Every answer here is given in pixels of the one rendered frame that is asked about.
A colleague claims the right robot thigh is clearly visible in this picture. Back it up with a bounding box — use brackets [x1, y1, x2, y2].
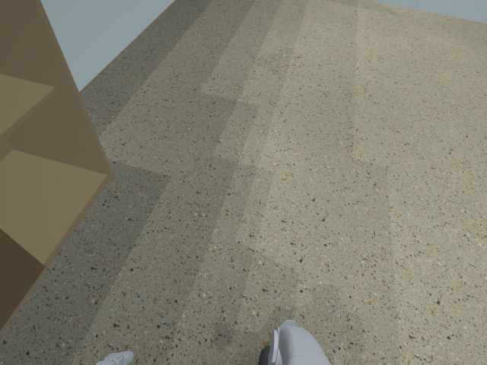
[270, 325, 331, 365]

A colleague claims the wardrobe door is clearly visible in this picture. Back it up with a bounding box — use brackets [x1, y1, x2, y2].
[0, 229, 46, 331]

